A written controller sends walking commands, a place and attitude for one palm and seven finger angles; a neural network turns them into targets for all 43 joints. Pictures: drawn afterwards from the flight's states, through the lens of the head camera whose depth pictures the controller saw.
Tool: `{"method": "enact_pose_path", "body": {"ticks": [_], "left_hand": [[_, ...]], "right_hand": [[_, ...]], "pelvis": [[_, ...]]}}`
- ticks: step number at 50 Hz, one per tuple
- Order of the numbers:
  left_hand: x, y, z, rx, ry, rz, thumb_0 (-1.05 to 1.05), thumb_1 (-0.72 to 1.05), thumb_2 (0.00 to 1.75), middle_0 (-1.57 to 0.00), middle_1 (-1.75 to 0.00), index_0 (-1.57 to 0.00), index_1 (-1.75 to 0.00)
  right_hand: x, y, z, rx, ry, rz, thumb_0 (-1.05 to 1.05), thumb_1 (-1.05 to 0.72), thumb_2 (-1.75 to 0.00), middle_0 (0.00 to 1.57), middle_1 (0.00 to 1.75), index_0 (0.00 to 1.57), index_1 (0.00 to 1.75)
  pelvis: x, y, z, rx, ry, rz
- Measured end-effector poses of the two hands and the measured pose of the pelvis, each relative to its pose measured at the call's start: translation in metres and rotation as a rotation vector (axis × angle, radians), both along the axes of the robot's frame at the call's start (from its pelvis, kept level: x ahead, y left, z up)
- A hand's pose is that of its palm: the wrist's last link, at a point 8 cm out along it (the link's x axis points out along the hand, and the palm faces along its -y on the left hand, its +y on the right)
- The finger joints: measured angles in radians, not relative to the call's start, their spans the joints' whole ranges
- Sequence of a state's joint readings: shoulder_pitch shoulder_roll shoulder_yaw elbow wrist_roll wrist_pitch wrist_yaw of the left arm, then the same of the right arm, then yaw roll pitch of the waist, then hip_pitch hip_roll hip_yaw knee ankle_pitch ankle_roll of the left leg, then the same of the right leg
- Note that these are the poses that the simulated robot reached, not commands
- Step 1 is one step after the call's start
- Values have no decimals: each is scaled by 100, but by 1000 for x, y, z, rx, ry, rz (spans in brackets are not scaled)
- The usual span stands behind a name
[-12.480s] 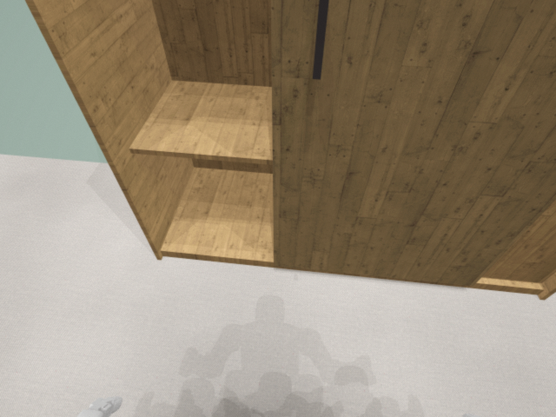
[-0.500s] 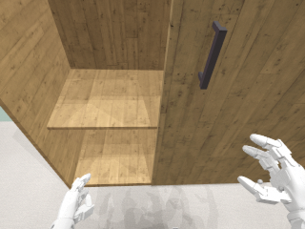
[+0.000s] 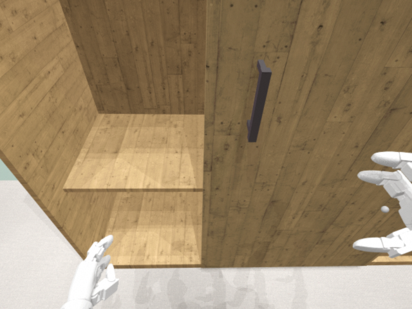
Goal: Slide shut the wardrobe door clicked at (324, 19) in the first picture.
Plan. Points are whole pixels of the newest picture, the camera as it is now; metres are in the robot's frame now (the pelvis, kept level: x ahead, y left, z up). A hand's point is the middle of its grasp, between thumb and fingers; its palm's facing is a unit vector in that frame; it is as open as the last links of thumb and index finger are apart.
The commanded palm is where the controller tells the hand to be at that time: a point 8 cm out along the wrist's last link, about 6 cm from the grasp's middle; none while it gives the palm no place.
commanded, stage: raise the hand with hooked fingers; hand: right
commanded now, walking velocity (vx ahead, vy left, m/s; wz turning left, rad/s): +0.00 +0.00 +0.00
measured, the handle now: (256, 103) +0.44 -0.08 +0.21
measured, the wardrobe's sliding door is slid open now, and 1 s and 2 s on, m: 0.48 0.48 0.48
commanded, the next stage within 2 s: move the hooked fingers beside the handle in 0.88 s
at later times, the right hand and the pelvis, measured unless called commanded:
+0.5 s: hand out of the picture +0.25 -0.33 +0.24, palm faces +0.11 +0.98 -0.15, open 14.0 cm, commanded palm +0.20 -0.35 +0.23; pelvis -0.03 -0.02 +0.01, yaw -2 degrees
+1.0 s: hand (403, 184) +0.25 -0.25 +0.21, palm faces -0.03 +0.98 -0.17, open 14.0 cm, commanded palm +0.22 -0.32 +0.23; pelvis -0.01 +0.00 +0.01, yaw -1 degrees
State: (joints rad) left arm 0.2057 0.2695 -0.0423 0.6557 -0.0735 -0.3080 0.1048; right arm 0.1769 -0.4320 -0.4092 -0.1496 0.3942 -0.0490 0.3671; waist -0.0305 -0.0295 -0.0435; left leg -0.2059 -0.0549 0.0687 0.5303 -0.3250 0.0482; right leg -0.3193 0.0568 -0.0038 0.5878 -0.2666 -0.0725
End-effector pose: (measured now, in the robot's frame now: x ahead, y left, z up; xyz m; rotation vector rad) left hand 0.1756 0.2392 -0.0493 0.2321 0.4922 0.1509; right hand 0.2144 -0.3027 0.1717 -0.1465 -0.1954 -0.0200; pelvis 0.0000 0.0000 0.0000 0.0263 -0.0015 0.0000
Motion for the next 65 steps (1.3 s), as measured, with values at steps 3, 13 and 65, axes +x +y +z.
{"method": "enact_pose_path", "body": {"ticks": [3,13,65], "left_hand": [[6,-19,3,-28,-17,-35,1,91,90,-20,-30,-20,-29],[2,-57,-2,-68,28,-118,1,90,90,-20,-30,-20,-30],[9,13,-18,-73,94,-67,1,91,90,-20,-30,-20,-30]], "right_hand": [[0,-18,20,13,-43,-27,0,39,-35,30,112,30,112],[1,-36,30,-13,96,-8,-1,49,-31,30,119,30,119],[39,3,34,16,205,-4,-1,50,-30,30,120,30,120]], "pelvis": [[-4,-5,2,3,-16,-7],[-21,-19,6,3,-38,-22],[-10,22,5,-15,-25,-31]]}}
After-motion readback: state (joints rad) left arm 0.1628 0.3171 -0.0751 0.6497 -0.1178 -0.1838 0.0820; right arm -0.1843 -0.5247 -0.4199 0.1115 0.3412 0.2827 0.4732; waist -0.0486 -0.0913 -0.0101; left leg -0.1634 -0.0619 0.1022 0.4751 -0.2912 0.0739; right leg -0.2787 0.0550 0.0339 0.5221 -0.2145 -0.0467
